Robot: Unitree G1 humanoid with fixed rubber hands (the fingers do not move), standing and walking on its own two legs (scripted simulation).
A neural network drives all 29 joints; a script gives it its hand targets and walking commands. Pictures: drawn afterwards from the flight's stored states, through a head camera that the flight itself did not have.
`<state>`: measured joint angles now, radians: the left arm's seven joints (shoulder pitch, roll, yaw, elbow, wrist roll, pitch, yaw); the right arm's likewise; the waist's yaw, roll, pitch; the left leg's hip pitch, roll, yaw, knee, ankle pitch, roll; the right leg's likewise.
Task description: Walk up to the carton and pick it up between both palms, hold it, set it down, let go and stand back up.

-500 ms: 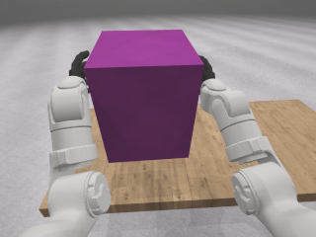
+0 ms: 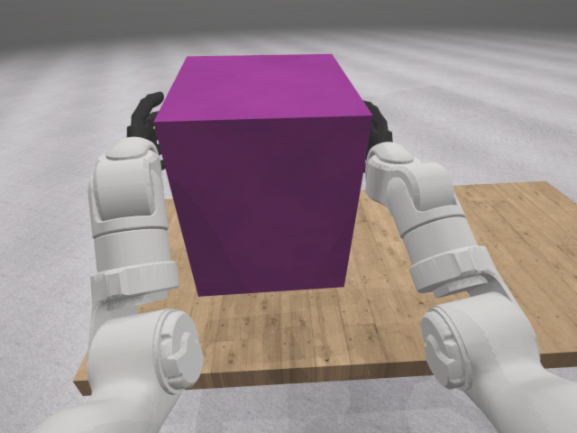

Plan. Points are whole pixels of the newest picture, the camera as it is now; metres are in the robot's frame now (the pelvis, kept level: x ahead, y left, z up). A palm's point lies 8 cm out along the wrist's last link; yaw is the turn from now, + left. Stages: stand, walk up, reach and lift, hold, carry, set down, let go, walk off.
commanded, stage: hold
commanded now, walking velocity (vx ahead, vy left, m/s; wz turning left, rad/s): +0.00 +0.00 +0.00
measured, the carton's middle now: (266, 172) +0.39 +0.01 +0.26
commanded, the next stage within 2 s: none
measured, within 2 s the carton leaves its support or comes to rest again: neither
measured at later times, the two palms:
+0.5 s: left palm (138, 154) +0.36 +0.16 +0.31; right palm (372, 158) +0.36 -0.13 +0.28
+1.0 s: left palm (142, 150) +0.36 +0.16 +0.31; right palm (376, 156) +0.36 -0.13 +0.28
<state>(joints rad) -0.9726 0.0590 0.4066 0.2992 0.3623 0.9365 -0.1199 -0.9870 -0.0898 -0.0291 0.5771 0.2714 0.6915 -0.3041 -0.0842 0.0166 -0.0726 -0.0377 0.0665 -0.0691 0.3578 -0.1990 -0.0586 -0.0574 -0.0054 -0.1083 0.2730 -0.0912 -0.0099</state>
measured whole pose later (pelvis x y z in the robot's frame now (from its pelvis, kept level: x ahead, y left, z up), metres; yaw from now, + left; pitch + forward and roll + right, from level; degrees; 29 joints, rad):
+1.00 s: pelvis +0.00 +0.00 +0.00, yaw +0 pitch -7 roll -1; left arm -0.97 0.06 0.41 0.29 0.36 0.93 -0.11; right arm -0.98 -0.09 -0.03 0.56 0.27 0.69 -0.30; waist -0.08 0.01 -0.08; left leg -0.04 0.06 -0.07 0.36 -0.20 -0.06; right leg -0.06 -0.01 -0.10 0.28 -0.09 -0.01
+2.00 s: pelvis +0.00 +0.00 +0.00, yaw +0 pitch -7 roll -1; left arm -0.96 0.05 0.41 0.28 0.37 0.93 -0.12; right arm -0.96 -0.08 -0.03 0.55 0.27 0.71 -0.31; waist -0.08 0.01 -0.08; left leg -0.03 0.06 -0.07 0.36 -0.20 -0.05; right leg -0.05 -0.01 -0.10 0.27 -0.09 0.00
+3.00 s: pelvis +0.00 +0.00 +0.00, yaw +0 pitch -7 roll -1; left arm -0.96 0.05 0.40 0.27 0.36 0.93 -0.12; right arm -0.95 -0.08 -0.02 0.54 0.27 0.70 -0.31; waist -0.09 0.02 -0.07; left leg -0.03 0.06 -0.07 0.35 -0.20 -0.06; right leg -0.04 -0.01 -0.10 0.27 -0.09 -0.01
